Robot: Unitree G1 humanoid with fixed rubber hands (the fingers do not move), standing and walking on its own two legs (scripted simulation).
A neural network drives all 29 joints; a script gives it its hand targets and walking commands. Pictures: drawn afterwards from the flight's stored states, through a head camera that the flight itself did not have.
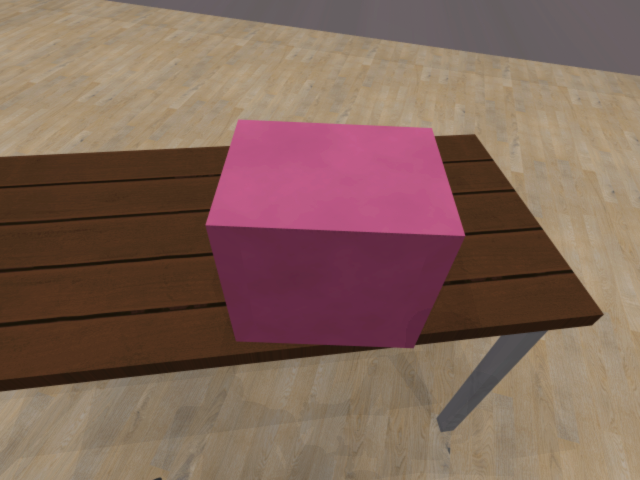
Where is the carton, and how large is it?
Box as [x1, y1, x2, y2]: [205, 120, 464, 347]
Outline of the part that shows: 238,120 205,225 235,339 239,341 413,347 464,237 461,223 431,128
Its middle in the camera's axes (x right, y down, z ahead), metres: +0.01 +0.00 +0.55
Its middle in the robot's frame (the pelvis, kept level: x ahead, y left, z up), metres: +0.41 +0.00 +0.07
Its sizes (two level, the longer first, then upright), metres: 0.264 0.201 0.246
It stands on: a table, 0.70 m high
